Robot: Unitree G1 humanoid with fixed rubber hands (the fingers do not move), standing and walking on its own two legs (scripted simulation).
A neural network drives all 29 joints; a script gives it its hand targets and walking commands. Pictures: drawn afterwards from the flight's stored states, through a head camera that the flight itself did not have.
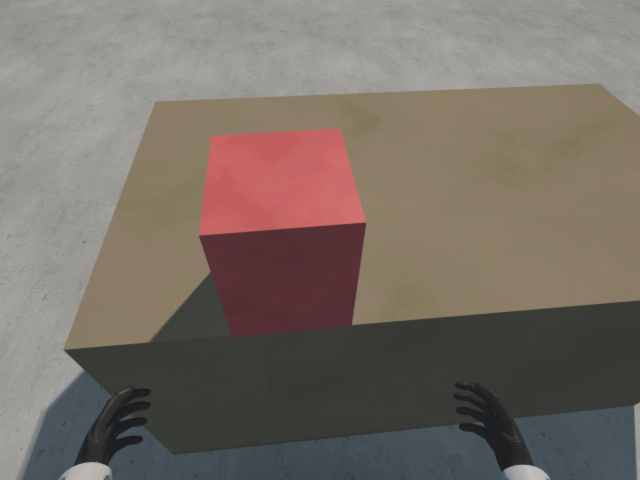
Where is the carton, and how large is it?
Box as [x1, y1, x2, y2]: [199, 128, 365, 337]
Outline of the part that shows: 339,128 211,136 199,237 232,337 351,325 365,227 365,219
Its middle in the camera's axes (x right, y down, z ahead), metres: -0.06 +0.00 +0.62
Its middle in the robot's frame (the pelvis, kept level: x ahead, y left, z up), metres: +0.47 +0.05 +0.01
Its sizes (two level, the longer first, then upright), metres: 0.210 0.200 0.250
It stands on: a pedestal, 0.66 m high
